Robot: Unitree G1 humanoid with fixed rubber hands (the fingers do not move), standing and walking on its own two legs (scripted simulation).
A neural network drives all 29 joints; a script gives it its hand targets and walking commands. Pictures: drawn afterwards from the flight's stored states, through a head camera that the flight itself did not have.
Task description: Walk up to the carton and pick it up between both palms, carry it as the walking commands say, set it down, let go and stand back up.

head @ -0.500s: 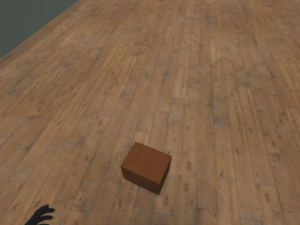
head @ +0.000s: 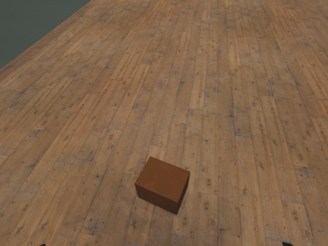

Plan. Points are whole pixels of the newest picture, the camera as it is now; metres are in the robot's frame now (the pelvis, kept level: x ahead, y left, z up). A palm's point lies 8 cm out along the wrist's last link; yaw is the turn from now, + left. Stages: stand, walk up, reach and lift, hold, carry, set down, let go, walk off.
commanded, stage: walk up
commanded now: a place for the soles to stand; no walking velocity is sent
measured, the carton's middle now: (163, 185) +0.57 +0.04 -0.65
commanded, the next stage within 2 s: none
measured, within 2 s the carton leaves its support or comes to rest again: neither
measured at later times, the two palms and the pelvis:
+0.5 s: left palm out of the picture +0.13 +0.41 -0.06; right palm out of the picture +0.12 -0.24 -0.11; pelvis +0.06 +0.08 -0.01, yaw -5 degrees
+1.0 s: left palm out of the picture +0.26 +0.51 -0.07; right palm (225, 242) +0.17 -0.13 -0.08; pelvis +0.13 +0.19 +0.00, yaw -12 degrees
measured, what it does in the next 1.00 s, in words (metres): steps to the left: left foot, then right foot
